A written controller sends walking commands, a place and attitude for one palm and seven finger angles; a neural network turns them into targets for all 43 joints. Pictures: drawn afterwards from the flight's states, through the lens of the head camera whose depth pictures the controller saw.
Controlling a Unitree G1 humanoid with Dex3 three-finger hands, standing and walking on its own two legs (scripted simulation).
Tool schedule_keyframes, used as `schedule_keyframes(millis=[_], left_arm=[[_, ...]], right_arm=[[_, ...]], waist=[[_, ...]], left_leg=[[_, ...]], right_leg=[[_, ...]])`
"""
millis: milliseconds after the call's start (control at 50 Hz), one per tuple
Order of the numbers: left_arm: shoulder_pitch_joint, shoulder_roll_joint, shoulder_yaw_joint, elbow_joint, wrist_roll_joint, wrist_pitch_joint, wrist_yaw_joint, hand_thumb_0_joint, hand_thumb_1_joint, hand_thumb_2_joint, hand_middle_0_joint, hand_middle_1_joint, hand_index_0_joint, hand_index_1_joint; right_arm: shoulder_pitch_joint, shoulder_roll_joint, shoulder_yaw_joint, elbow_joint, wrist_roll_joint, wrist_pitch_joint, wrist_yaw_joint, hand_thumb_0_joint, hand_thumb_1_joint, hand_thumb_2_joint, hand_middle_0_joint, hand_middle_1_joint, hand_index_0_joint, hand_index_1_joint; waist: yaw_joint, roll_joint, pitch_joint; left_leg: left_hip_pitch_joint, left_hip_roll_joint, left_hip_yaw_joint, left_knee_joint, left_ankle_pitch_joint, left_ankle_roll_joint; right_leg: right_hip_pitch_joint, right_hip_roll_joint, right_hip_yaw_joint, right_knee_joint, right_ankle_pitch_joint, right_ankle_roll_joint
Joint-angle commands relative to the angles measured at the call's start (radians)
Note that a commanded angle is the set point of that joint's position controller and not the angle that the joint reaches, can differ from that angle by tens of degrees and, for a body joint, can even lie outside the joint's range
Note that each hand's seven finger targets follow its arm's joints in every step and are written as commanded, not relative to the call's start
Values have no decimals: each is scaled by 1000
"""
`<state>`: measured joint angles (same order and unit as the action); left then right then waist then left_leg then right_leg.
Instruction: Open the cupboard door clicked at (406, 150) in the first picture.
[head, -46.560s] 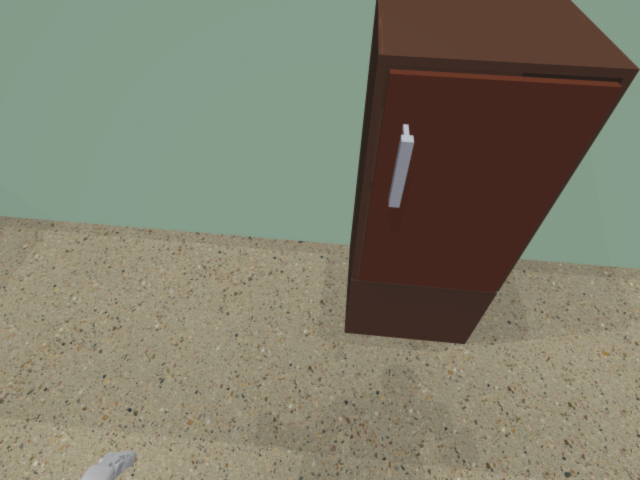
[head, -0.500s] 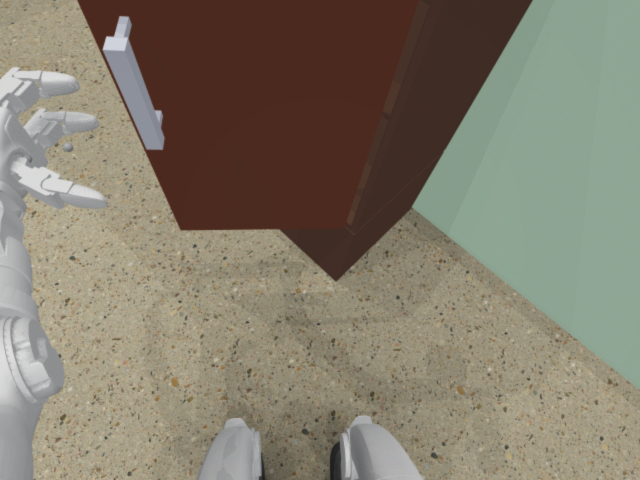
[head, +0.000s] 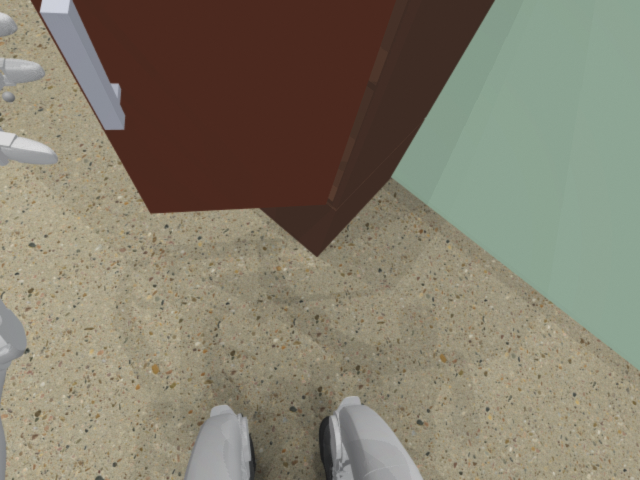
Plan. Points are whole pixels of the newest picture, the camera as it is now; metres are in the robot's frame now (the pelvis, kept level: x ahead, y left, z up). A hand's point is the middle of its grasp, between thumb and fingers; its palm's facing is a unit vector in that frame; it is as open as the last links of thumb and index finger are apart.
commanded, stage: move the hooked fingers beside the handle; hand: left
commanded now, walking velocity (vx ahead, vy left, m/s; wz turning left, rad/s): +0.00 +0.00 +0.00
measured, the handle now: (92, 59) +0.58 +0.21 +0.09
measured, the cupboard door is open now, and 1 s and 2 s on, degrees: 48 48 48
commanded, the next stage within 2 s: slide the fingers in behind the handle in 0.58 s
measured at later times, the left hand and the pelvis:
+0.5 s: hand (11, 99) +0.51 +0.28 +0.09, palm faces +0.03 -1.00 -0.01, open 14.0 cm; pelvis +0.01 +0.00 +0.00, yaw +1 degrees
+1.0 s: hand (36, 104) +0.51 +0.26 +0.08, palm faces +0.01 -1.00 +0.00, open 14.0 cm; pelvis +0.00 -0.01 +0.00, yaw +1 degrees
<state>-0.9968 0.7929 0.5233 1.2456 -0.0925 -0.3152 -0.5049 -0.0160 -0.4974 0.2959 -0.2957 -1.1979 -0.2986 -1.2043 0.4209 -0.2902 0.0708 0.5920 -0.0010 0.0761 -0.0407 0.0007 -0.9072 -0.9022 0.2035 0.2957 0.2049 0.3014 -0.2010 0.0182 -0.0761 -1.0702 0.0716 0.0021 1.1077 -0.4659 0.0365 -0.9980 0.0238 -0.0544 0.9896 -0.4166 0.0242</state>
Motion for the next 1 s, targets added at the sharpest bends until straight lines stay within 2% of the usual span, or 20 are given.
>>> schedule_keyframes(millis=[0,80,120,220,280,300,360,380,400,440,500,580,600,620,640,680,740,800,840,980], left_arm=[[-388,327,54,-274,-23,-68,22,0,-500,300,-300,-1200,-300,-1200],[-388,312,59,-309,-25,-94,37,0,-500,300,-300,-1200,-300,-1200],[-389,281,39,-279,-32,-89,37,0,-500,300,-300,-1200,-300,-1200],[-317,209,-10,-220,-32,-52,23,0,-500,300,-300,-1200,-300,-1200],[-335,180,-41,-185,-30,-42,26,0,-500,300,-300,-1200,-300,-1200],[-356,214,-18,-196,-29,-49,33,0,-500,300,-300,-1200,-300,-1200],[-421,223,-7,-249,-34,-88,46,0,-500,300,-300,-1200,-300,-1200],[-419,266,27,-271,-32,-104,53,0,-500,300,-300,-1200,-300,-1200],[-411,235,3,-270,-33,-110,52,0,-500,300,-300,-1200,-300,-1200],[-425,242,9,-299,-31,-126,54,0,-500,300,-300,-1200,-300,-1200],[-382,256,15,-219,-22,-90,54,0,-500,300,-300,-1200,-300,-1200],[-370,281,12,-210,-10,-58,45,0,-500,300,-300,-1200,-300,-1200],[-370,315,40,-242,-10,-66,46,0,-500,300,-300,-1200,-300,-1200],[-370,296,32,-267,-19,-78,42,0,-500,300,-300,-1200,-300,-1200],[-360,306,42,-280,-22,-86,40,0,-500,300,-300,-1200,-300,-1200],[-376,253,14,-297,-37,-100,33,0,-500,300,-300,-1200,-300,-1200],[-356,178,-26,-246,-59,-89,19,0,-500,300,-300,-1200,-300,-1200],[-337,185,-28,-187,-49,-54,28,0,-500,300,-300,-1200,-300,-1200],[-359,186,-38,-172,-40,-45,41,0,-500,300,-300,-1200,-300,-1200],[-444,258,14,-263,-23,-115,93,0,-500,300,-300,-1200,-300,-1200]], right_arm=[[185,-206,-84,-43,-5,-4,-8,0,-900,-900,200,300,200,300],[183,-201,-87,-36,-8,-1,-1,0,-900,-900,200,300,200,300],[183,-201,-85,-30,-7,1,-2,0,-900,-900,200,300,200,300],[183,-199,-85,-37,-4,7,-2,0,-900,-900,200,300,200,300],[175,-201,-83,-38,-4,10,-4,0,-900,-900,200,300,200,300],[174,-204,-83,-37,-5,10,-6,0,-900,-900,200,300,200,300],[169,-201,-85,-31,-9,3,-7,0,-900,-900,200,300,200,300],[171,-204,-87,-31,-12,0,-8,0,-900,-900,200,300,200,300],[167,-199,-85,-34,-9,-1,-5,0,-900,-900,200,300,200,300],[166,-196,-87,-26,-11,-1,-4,0,-900,-900,200,300,200,300],[164,-200,-82,-27,-5,5,-5,0,-900,-900,200,300,200,300],[163,-199,-76,-40,1,11,-9,0,-900,-900,200,300,200,300],[165,-201,-79,-41,-3,11,-12,0,-900,-900,200,300,200,300],[167,-196,-77,-45,-4,9,-9,0,-900,-900,200,300,200,300],[164,-199,-81,-42,-4,10,-8,0,-900,-900,200,300,200,300],[164,-194,-84,-37,-6,8,-5,0,-900,-900,200,300,200,300],[163,-194,-86,-24,-3,6,-4,0,-900,-900,200,300,200,300],[165,-198,-83,-27,2,7,-7,0,-900,-900,200,300,200,300],[163,-196,-79,-27,2,4,-11,0,-900,-900,200,300,200,300],[158,-191,-77,-25,-7,-14,-6,0,-900,-900,200,300,200,300]], waist=[[19,228,-553],[26,276,-577],[10,249,-529],[13,233,-486],[-6,186,-427],[-5,176,-421],[-6,221,-483],[6,214,-518],[2,229,-524],[10,276,-572],[5,206,-507],[10,214,-508],[18,225,-530],[25,258,-561],[27,248,-572],[12,239,-573],[-3,203,-509],[-2,154,-458],[-8,167,-428],[-1,207,-518]], left_leg=[[549,-15,-81,-120,480,-13],[618,-11,-93,-119,535,-25],[614,-9,-99,-127,524,-25],[603,-12,-94,-140,524,-23],[556,-12,-97,-144,443,-20],[540,-11,-98,-147,433,-19],[574,-14,-100,-129,449,-24],[582,-13,-104,-127,466,-25],[589,-16,-98,-126,465,-24],[636,-14,-102,-116,529,-32],[555,-17,-93,-121,461,-20],[518,-24,-78,-118,457,-13],[530,-22,-78,-116,482,-13],[559,-24,-78,-110,520,-17],[581,-18,-83,-111,530,-21],[591,-17,-84,-107,528,-19],[570,-16,-87,-116,485,-16],[487,-23,-76,-128,389,-6],[472,-25,-73,-132,366,-5],[476,-25,-74,-108,367,-7]], right_leg=[[132,41,-9,-88,259,-38],[111,47,-15,-87,258,-44],[96,49,-21,-96,246,-46],[94,47,-26,-106,247,-46],[66,44,-28,-110,209,-42],[76,42,-27,-107,209,-43],[68,41,-19,-94,214,-45],[93,41,-17,-88,224,-47],[92,42,-14,-92,224,-46],[88,42,-15,-81,245,-47],[115,42,-15,-91,237,-43],[144,40,-8,-91,268,-41],[159,39,-6,-88,287,-41],[159,42,-6,-80,302,-44],[154,43,-8,-84,301,-43],[144,46,-9,-88,299,-40],[118,48,-16,-98,271,-40],[135,43,-11,-107,230,-38],[120,40,-9,-109,218,-38],[149,38,6,-87,217,-40]])
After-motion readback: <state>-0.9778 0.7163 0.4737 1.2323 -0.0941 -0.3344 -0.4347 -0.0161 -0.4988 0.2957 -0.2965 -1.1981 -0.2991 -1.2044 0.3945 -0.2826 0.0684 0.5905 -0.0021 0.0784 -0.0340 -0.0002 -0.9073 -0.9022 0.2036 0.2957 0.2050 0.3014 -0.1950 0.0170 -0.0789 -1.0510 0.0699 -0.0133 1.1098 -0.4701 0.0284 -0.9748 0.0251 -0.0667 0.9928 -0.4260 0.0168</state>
